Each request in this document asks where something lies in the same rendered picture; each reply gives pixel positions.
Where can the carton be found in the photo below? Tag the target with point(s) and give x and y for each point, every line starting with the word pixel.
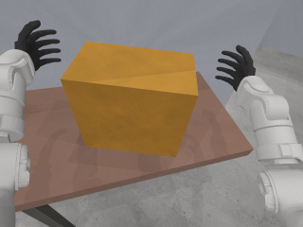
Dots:
pixel 131 98

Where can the left robot upper arm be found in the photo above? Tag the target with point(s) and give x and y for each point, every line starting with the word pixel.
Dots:
pixel 14 173

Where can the right robot hand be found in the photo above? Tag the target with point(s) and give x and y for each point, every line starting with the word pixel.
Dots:
pixel 244 66

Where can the table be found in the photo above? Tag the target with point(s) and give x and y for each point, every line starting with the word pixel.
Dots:
pixel 63 168

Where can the right robot upper arm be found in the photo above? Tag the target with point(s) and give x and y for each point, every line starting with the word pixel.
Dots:
pixel 280 191

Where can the left robot hand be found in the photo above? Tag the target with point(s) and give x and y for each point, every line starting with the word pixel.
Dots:
pixel 26 42

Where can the left robot forearm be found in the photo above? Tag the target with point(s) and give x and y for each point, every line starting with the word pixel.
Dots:
pixel 16 73

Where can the right robot forearm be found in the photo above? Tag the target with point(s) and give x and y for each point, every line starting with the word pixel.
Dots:
pixel 271 123

